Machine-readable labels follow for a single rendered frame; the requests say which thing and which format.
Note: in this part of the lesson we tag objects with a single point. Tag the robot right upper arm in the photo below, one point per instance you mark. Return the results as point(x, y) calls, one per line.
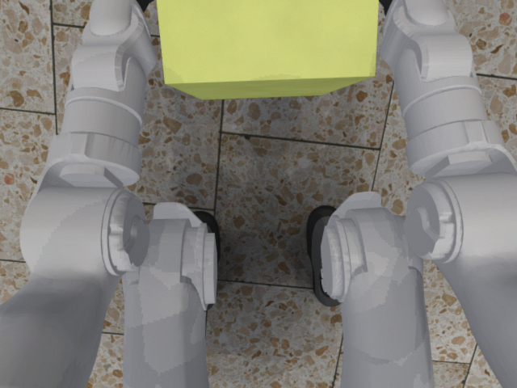
point(467, 225)

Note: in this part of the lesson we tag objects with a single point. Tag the carton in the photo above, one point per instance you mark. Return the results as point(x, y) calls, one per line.
point(249, 49)

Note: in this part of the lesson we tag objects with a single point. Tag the right robot foot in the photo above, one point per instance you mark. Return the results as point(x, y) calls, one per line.
point(316, 223)

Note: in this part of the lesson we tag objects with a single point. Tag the robot left upper arm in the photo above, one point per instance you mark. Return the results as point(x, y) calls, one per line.
point(78, 242)

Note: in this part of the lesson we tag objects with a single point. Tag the robot right forearm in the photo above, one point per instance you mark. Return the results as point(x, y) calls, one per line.
point(439, 94)

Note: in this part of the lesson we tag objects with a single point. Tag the robot left forearm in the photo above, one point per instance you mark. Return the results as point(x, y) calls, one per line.
point(104, 105)

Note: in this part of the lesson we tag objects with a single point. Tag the robot right shin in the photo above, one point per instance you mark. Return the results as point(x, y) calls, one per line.
point(363, 200)

